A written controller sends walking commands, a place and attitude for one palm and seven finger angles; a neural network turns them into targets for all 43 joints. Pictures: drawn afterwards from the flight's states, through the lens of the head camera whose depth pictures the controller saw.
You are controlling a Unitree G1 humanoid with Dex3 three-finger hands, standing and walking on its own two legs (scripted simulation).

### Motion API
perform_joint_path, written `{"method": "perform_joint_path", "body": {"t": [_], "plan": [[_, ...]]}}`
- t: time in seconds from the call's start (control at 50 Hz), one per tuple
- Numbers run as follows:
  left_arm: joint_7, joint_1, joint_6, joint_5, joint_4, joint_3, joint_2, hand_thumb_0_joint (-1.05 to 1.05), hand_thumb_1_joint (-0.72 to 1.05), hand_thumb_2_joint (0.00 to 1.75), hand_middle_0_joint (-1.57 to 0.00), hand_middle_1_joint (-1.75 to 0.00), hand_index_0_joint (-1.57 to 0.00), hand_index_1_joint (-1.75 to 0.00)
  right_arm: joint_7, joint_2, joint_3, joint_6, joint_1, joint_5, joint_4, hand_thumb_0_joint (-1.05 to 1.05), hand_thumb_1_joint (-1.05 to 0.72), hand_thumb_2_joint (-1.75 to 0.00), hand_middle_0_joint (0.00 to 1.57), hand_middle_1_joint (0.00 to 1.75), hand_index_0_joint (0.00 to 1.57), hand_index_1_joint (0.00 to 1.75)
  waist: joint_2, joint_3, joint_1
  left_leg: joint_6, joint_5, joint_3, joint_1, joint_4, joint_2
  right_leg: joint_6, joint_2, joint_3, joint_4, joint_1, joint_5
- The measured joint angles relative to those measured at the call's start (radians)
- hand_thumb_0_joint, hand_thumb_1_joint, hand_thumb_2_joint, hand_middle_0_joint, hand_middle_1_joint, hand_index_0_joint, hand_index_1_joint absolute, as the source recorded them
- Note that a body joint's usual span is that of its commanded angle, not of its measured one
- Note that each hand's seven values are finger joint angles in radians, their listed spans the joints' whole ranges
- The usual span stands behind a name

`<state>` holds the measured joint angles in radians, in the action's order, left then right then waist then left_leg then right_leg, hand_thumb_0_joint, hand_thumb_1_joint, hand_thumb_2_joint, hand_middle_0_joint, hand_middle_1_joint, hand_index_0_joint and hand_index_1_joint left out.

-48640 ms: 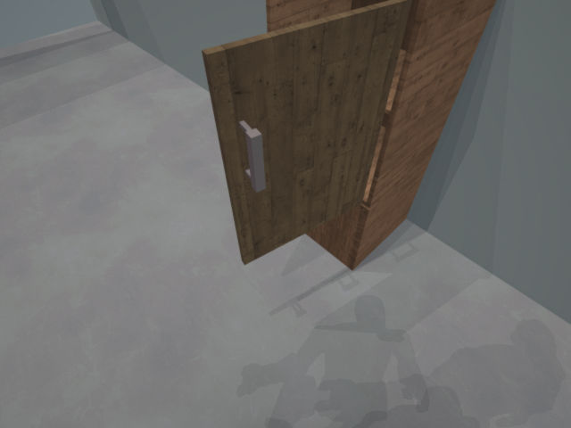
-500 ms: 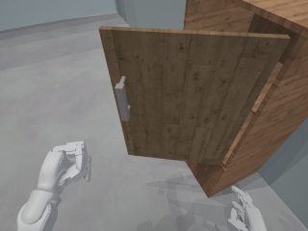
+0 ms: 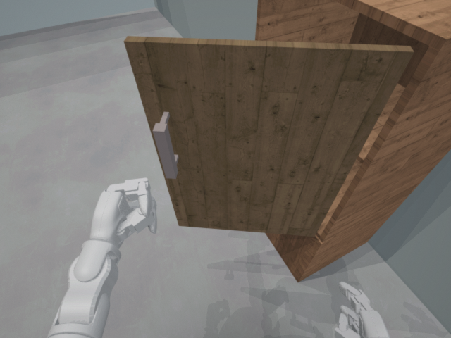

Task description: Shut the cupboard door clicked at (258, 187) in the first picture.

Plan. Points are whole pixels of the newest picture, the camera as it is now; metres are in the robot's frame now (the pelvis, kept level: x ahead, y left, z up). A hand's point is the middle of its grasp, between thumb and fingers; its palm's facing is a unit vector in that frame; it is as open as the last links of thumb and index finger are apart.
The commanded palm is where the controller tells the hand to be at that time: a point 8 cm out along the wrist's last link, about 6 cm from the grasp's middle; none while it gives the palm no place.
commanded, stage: bring the fist close to the handle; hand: left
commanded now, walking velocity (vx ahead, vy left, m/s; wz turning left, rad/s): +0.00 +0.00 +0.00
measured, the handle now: (168, 146) +0.46 +0.13 +0.08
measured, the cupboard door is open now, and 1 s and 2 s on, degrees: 58 58 45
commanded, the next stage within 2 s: push the door shut along its arc in 0.72 s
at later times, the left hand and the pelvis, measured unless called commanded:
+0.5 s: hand (181, 188) +0.35 +0.09 +0.09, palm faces -0.08 -1.00 -0.02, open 3.1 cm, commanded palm +0.32 +0.15 +0.09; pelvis +0.00 +0.00 +0.00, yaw -2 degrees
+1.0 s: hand (182, 183) +0.36 +0.09 +0.09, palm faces -0.10 -0.99 -0.05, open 3.1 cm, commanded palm +0.36 +0.14 +0.09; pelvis -0.01 -0.01 +0.00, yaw -1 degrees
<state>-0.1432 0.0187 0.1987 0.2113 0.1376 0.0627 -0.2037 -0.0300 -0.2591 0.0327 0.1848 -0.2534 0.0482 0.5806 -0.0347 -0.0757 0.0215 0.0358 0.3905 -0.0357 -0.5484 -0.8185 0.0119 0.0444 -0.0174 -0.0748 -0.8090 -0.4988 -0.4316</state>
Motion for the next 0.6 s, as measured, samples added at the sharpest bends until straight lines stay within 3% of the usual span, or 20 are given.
{"method": "perform_joint_path", "body": {"t": [0.38,0.6], "plan": [[0.115,-0.203,0.009,-0.057,0.177,-0.058,0.065,0.02,0.89,0.90,-1.30,-1.50,-1.30,-1.50,0.031,0.023,-0.002,-0.079,-0.005,-0.009,0.013,0.01,-0.91,-0.89,0.21,0.30,0.20,0.30,0.004,-0.007,0.013,0.000,-0.004,-0.019,0.008,0.020,-0.002,-0.001,-0.002,0.020,0.006,-0.005,0.004],[0.124,-0.180,0.035,-0.058,0.198,-0.048,0.062,0.02,0.90,0.90,-1.30,-1.50,-1.30,-1.50,0.037,0.015,-0.012,-0.117,-0.027,-0.005,0.007,0.01,-0.91,-0.89,0.20,0.30,0.20,0.30,0.002,-0.006,0.017,-0.006,-0.015,-0.026,0.032,0.044,-0.009,0.006,-0.009,0.028,0.023,0.012,0.015]]}}
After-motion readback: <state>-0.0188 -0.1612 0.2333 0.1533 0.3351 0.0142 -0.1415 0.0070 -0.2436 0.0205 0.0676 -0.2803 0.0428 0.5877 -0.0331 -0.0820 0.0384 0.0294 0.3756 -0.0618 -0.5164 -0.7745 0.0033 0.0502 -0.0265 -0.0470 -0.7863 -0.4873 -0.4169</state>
